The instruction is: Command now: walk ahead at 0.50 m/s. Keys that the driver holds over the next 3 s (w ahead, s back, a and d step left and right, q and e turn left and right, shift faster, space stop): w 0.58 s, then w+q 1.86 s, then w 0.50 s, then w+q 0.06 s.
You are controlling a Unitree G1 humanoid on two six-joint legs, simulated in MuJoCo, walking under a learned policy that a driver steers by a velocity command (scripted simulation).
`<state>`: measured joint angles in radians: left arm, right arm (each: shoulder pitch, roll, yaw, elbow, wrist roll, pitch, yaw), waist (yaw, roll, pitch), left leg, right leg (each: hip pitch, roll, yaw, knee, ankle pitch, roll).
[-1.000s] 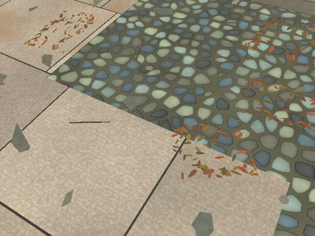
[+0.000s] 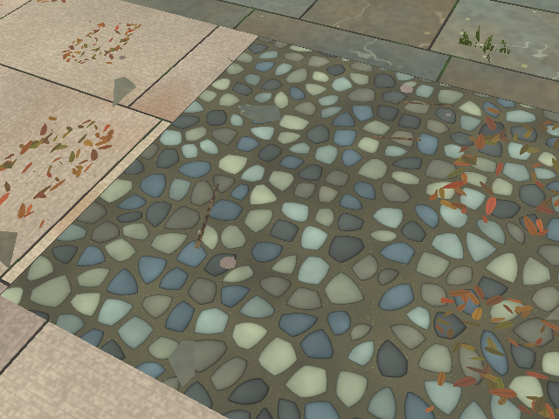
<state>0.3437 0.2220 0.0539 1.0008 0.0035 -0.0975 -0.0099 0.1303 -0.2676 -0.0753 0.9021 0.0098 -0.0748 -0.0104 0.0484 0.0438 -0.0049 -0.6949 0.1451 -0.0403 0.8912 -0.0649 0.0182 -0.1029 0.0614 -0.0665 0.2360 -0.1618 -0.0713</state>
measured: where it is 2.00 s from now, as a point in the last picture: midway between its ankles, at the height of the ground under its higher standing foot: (231, 234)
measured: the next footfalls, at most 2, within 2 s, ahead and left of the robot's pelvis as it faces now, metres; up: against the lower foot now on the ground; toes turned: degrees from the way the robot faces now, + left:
left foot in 0.26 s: +0.34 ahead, +0.16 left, +0.00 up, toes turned +3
right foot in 0.80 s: +0.64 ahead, -0.08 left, +0.00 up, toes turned +3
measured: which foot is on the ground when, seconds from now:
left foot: up 0.00-0.24, down 0.26-0.80, up 0.82-1.00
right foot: down 0.00-0.28, up 0.30-0.78, down 0.80-1.00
